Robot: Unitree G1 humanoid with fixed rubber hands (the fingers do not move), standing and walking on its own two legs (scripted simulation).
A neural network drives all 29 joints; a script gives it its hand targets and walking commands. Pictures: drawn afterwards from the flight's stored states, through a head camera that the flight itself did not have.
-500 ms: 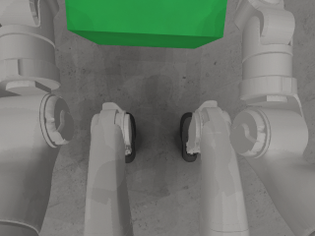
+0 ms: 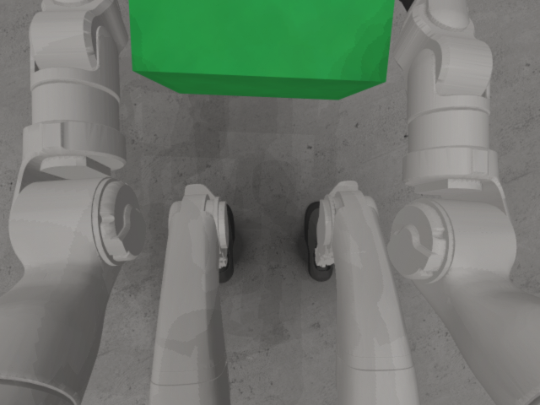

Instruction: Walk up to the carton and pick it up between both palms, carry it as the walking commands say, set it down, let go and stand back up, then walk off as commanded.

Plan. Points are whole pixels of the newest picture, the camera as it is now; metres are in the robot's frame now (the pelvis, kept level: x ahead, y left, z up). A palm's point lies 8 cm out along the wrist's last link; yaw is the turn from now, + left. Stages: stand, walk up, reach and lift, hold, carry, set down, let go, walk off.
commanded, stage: reach and lift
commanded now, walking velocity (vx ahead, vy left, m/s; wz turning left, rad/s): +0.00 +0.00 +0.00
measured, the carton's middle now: out of the picture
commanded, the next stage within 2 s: none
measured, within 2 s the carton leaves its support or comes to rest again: neither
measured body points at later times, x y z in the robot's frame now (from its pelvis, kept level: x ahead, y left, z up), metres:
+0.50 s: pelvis +0.05 +0.00 +0.07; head +0.22 +0.03 +0.49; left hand +0.54 +0.19 +0.06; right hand +0.52 -0.16 +0.08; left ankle +0.16 +0.12 -0.49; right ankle +0.15 -0.14 -0.49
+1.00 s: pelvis +0.11 -0.02 +0.16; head +0.25 +0.00 +0.58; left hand +0.53 +0.17 +0.12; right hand +0.51 -0.18 +0.13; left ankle +0.16 +0.12 -0.49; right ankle +0.15 -0.14 -0.49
